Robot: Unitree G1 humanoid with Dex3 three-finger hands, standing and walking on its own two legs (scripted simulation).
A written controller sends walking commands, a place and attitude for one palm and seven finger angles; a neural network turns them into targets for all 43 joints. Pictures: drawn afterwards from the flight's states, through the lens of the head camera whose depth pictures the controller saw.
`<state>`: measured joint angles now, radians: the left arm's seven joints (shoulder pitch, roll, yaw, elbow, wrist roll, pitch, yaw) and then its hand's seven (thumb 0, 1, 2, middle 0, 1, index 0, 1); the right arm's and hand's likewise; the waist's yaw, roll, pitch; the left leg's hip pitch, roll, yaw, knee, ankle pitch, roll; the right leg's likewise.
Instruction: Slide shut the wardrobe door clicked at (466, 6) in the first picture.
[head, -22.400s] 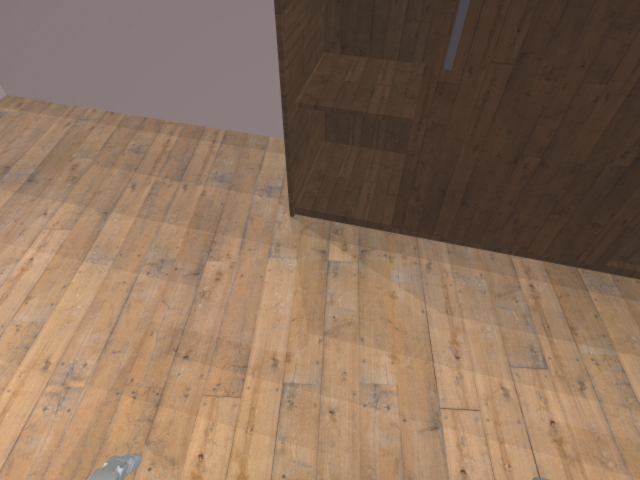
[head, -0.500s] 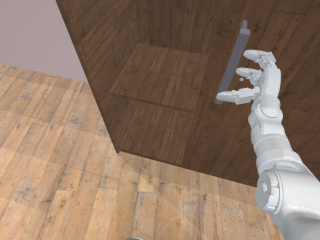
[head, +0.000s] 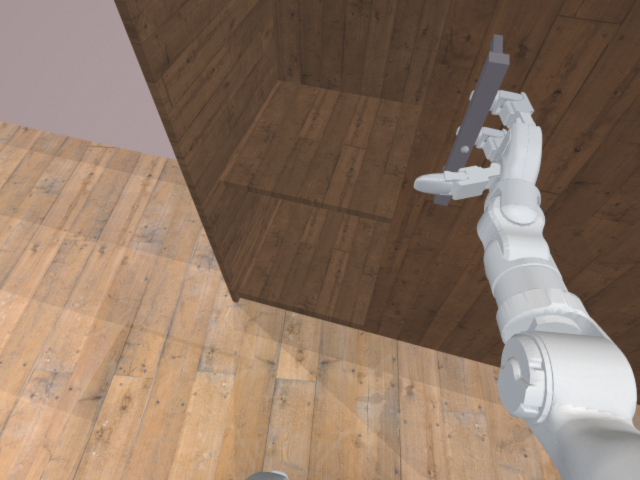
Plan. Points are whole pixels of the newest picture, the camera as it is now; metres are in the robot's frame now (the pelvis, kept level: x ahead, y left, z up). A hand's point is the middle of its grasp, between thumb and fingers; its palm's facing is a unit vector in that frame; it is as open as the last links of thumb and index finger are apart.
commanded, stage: slide the fingers in behind the handle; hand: right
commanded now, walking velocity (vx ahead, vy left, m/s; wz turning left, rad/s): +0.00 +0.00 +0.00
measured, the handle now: (465, 131) +0.55 -0.08 +0.13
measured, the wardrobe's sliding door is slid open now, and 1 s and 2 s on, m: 0.43 0.43 0.43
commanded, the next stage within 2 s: grip the handle and tug to test in 1.00 s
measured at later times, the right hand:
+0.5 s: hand (458, 153) +0.49 -0.07 +0.14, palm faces +0.07 +1.00 +0.00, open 14.0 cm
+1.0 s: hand (449, 144) +0.51 -0.06 +0.14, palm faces +0.05 +1.00 +0.00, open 13.9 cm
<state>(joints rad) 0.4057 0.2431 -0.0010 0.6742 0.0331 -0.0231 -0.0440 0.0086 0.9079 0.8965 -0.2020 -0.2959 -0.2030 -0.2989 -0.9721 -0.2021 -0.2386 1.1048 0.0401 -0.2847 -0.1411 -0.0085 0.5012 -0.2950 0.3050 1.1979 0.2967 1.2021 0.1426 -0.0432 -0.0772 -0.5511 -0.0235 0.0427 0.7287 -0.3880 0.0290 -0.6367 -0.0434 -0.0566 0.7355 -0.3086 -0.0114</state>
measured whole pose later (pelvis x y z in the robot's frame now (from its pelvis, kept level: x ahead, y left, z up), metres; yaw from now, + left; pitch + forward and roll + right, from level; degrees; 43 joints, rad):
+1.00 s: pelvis +0.01 +0.00 +0.00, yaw +0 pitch +13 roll +1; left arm 0.44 0.24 0.01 0.70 0.04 -0.01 -0.05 0.01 0.91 0.90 -0.20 -0.30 -0.20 -0.30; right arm -0.99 -0.17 -0.22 1.11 0.04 -0.29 -0.16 -0.01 0.50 -0.30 0.33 1.22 0.31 1.21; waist 0.15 -0.05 -0.08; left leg -0.55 -0.03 0.05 0.72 -0.39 0.03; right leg -0.64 -0.04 -0.05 0.73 -0.31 -0.01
